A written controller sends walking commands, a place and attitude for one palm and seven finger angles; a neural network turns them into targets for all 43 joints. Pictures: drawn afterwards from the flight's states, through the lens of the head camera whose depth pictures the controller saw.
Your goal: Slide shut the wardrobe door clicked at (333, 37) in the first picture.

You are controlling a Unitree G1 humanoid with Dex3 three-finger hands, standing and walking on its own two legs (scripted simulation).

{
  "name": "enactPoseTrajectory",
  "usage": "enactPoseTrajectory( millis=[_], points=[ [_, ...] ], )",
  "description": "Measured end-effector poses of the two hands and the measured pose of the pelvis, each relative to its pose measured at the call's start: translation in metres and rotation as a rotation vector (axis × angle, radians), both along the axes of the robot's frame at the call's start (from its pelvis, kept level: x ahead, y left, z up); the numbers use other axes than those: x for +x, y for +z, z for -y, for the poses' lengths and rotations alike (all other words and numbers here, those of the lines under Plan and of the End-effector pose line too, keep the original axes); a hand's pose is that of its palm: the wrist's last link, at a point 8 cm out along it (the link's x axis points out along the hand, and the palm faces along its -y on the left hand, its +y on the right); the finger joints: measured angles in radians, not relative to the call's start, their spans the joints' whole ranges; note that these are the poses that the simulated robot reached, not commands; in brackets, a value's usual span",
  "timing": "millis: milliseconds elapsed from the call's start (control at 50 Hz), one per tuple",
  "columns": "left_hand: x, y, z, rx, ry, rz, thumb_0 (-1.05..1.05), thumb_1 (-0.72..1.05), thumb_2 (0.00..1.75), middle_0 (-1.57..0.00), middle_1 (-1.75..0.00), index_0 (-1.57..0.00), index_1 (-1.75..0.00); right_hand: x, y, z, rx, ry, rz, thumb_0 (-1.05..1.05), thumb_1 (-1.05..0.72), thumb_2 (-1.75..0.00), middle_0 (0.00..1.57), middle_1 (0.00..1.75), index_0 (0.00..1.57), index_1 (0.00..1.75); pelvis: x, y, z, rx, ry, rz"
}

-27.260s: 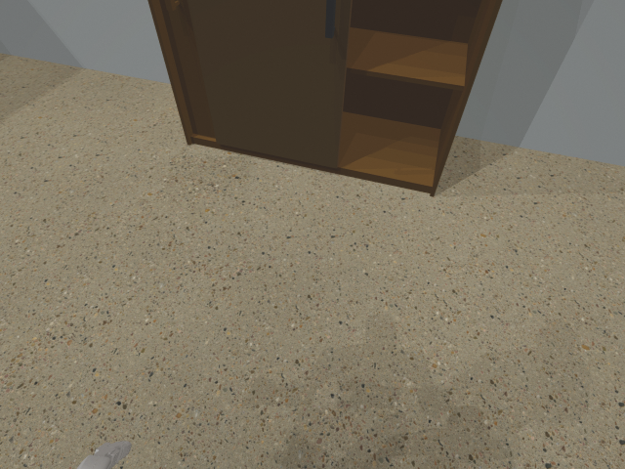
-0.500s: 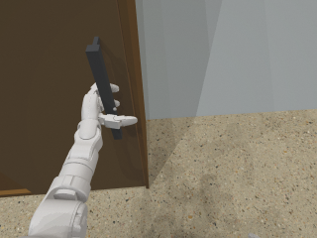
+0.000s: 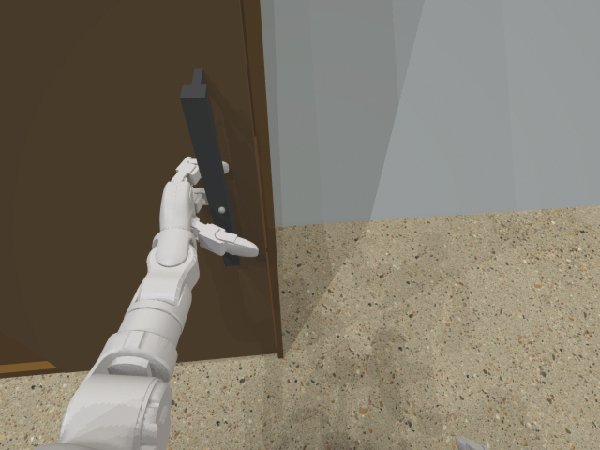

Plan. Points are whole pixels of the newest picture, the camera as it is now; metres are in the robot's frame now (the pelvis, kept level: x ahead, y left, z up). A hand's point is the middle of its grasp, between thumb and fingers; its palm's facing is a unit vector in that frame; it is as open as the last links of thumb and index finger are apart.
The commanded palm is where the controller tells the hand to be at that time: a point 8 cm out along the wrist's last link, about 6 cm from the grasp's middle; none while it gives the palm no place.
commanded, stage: slip the hand off the handle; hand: left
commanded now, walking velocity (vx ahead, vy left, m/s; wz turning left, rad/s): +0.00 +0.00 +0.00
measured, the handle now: (218, 184) +0.47 +0.12 +0.09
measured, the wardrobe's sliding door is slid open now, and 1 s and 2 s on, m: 0.00 0.00 0.00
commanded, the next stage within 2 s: draw the hand back to the body in 1.10 s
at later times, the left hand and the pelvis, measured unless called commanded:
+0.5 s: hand (164, 221) +0.40 +0.19 +0.09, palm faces +0.13 -0.99 -0.10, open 14.7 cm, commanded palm +0.35 +0.23 +0.09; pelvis +0.00 +0.00 +0.00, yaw +1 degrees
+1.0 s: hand (158, 283) +0.30 +0.18 +0.08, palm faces +0.14 -0.99 -0.10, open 14.7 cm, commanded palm +0.26 +0.22 +0.09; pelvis +0.00 -0.01 +0.00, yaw +2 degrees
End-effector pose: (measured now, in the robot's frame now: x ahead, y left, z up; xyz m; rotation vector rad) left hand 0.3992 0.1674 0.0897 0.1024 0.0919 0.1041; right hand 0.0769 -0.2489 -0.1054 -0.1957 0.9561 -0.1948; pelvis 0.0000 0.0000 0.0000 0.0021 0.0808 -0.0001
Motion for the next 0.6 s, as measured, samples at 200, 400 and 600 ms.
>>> enactPoseTrajectory(
  millis=[200, 400, 600],
  points=[
    [-0.009, -0.002, -0.044, 0.000, 0.066, 0.005, -0.02, -0.55, 0.20, -0.28, -1.16, -0.35, -1.20, 0.008, 0.003, 0.000, -0.018, 0.005, 0.005, 0.01, -0.91, -0.90, 0.20, 0.30, 0.21, 0.30, 0.000, -0.001, -0.002, -0.005, 0.004, 0.003],
    [-0.021, 0.002, -0.077, 0.009, 0.051, 0.011, -0.02, -0.55, 0.20, -0.26, -1.15, -0.27, -1.16, 0.005, 0.001, 0.008, -0.040, 0.012, -0.025, 0.01, -0.91, -0.90, 0.20, 0.30, 0.21, 0.30, -0.001, -0.002, -0.002, -0.013, 0.028, 0.004],
    [-0.043, 0.001, -0.062, -0.005, -0.007, 0.048, -0.02, -0.55, 0.20, -0.25, -1.15, -0.25, -1.15, 0.018, 0.003, 0.005, -0.011, 0.019, 0.037, 0.01, -0.91, -0.90, 0.20, 0.30, 0.20, 0.30, 0.004, -0.001, -0.002, -0.011, 0.018, 0.009]
  ],
)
